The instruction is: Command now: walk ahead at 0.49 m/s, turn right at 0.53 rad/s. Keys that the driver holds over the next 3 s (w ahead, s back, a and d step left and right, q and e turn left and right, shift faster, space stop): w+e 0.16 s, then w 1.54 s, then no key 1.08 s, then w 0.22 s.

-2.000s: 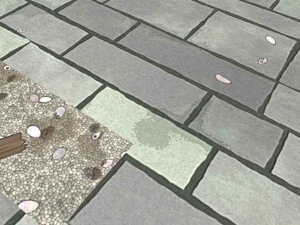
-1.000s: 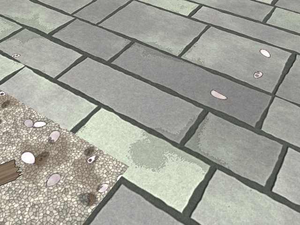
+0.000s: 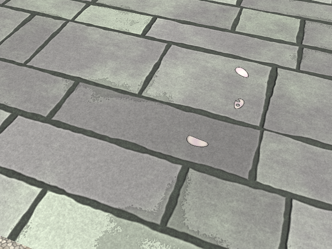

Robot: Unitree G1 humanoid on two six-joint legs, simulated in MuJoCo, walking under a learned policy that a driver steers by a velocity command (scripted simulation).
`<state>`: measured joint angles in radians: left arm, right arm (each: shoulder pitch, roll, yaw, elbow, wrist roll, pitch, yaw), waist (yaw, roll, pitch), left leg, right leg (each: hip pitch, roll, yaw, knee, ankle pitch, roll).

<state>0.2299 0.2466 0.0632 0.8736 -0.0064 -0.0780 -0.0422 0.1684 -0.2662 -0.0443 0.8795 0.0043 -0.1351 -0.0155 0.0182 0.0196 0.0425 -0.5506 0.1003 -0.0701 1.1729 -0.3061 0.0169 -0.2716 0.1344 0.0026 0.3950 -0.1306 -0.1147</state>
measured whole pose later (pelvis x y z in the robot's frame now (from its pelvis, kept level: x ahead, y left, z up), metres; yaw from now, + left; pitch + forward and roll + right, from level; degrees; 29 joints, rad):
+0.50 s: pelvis +0.30 +0.05 +0.01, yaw -11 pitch +2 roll +1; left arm 0.27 0.28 0.05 0.81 -0.01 -0.07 0.00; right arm 0.27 -0.25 -0.05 0.85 0.00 -0.11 0.02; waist -0.02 -0.04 0.01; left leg -0.24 -0.05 0.02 0.36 -0.16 0.04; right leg -0.52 -0.04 0.06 1.11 -0.32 -0.04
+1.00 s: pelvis +0.55 -0.07 +0.00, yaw -11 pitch +2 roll +0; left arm 0.24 0.26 0.05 0.79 0.00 -0.09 -0.03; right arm 0.26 -0.30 -0.05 0.86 0.02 -0.08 0.00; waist 0.01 0.04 0.01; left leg -0.53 0.09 -0.02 1.11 -0.31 0.02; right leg -0.27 0.05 -0.05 0.40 -0.16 -0.06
